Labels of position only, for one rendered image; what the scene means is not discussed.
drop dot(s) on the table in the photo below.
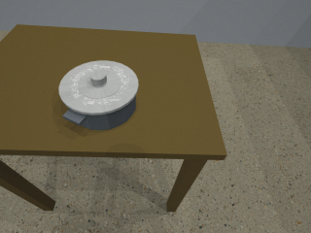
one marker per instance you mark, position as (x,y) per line
(175,116)

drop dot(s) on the pot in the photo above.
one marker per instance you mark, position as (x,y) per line
(102,122)

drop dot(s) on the knob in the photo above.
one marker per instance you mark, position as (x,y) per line
(98,77)

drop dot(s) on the lid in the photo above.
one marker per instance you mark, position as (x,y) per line
(79,94)

